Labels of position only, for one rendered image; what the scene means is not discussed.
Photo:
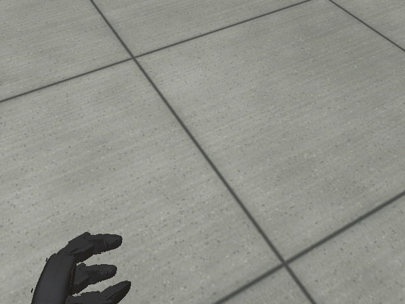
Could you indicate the robot left hand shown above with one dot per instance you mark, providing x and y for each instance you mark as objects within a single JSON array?
[{"x": 62, "y": 277}]

